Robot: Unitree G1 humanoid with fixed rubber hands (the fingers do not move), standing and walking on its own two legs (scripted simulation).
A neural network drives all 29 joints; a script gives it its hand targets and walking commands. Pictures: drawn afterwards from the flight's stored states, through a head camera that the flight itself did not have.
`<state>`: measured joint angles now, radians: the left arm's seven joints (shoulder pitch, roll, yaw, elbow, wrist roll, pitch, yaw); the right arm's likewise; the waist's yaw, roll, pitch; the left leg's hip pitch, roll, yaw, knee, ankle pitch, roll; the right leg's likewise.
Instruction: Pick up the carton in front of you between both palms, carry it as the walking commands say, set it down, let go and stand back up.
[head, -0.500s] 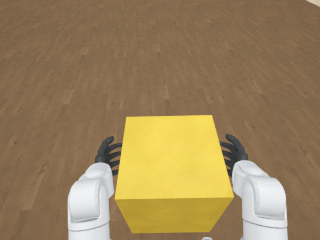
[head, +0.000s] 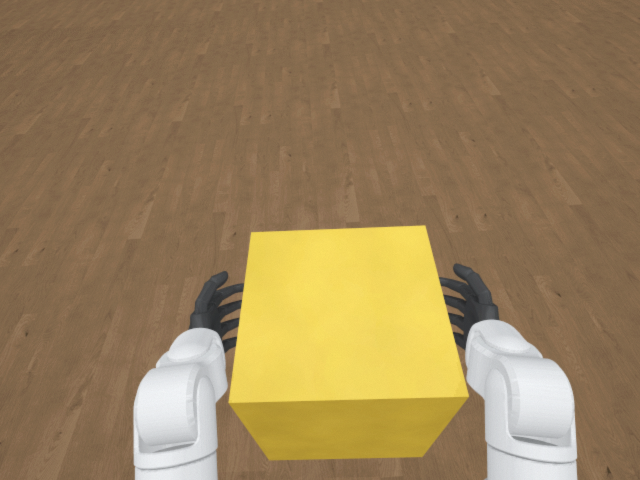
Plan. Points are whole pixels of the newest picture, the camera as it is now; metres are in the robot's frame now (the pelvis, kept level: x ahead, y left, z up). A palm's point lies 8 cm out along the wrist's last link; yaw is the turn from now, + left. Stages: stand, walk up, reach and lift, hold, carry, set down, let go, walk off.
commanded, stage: carry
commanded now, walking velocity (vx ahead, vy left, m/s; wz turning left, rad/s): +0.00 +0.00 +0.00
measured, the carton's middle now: (341, 351) +0.28 +0.00 +0.01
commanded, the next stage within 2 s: hold in 1.84 s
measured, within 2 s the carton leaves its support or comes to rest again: neither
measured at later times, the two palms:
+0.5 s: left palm (211, 287) +0.34 +0.16 +0.08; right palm (452, 283) +0.33 -0.14 +0.08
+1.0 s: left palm (214, 322) +0.30 +0.16 +0.06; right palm (461, 319) +0.29 -0.14 +0.06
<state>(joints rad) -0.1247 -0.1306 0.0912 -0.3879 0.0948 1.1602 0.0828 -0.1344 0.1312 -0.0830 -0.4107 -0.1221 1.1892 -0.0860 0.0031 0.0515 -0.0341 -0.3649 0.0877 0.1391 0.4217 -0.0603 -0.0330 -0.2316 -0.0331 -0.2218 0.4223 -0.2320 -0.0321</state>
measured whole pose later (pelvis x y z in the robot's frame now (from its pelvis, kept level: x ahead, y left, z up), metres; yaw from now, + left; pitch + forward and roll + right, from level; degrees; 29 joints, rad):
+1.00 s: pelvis +0.04 +0.01 +0.00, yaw -2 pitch +2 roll +0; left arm -0.13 -0.13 0.10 -0.13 0.16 1.05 0.05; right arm -0.13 0.13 -0.10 -0.13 -0.17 1.06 -0.05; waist 0.00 0.00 -0.13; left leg -0.33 0.07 0.19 0.51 -0.21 0.02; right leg -0.21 -0.07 -0.18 0.51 -0.33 0.00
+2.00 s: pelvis +0.01 +0.01 +0.00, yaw -6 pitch -5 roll +0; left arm -0.18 -0.14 0.16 0.13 0.24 0.73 0.02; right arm -0.21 0.14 -0.16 0.18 -0.25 0.71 -0.01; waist 0.01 -0.01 0.05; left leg -0.16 0.04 0.03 0.39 -0.15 -0.01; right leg -0.08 -0.01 -0.08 0.40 -0.24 -0.02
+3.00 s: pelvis -0.03 +0.02 -0.11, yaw -11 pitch +33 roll +0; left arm -0.65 -0.12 0.43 0.45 0.23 0.22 0.02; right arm -0.70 0.10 -0.38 0.54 -0.20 0.20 -0.02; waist 0.04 -0.04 -0.05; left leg -1.34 0.00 -0.02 1.11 -0.34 -0.01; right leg -1.30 0.05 0.03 1.15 -0.42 -0.01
